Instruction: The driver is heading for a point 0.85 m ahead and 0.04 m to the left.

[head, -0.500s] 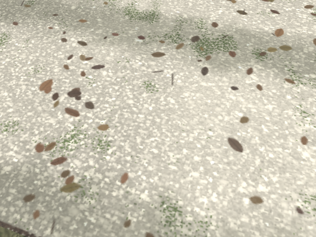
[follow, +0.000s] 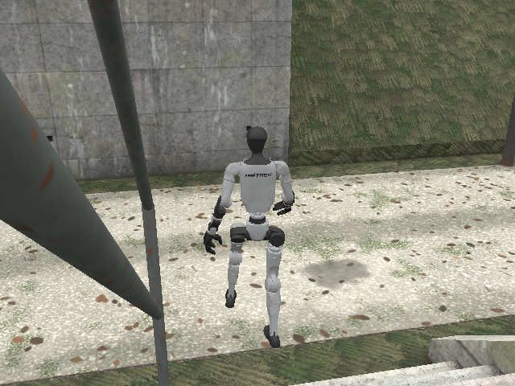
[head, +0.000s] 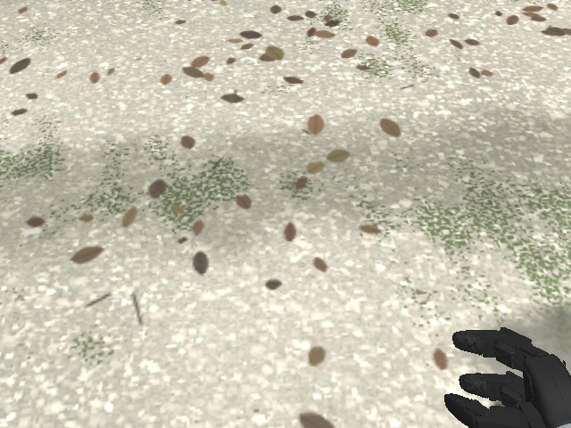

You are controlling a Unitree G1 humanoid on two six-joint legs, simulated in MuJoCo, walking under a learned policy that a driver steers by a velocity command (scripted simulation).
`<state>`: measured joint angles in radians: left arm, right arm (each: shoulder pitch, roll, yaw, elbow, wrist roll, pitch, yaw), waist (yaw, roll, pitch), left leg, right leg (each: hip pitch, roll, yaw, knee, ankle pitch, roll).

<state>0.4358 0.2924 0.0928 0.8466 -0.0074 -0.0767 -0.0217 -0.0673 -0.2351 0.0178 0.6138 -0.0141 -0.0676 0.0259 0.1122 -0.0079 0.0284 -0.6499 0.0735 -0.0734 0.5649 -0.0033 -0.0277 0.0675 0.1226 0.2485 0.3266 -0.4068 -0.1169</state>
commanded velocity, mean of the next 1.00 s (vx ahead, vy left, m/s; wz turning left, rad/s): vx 0.87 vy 0.00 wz -0.04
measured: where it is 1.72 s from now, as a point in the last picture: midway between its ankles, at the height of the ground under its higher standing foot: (379, 229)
